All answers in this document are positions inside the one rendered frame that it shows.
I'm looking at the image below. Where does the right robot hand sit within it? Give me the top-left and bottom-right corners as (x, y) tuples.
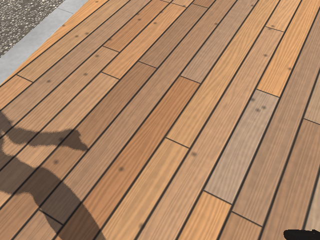
(283, 229), (320, 240)

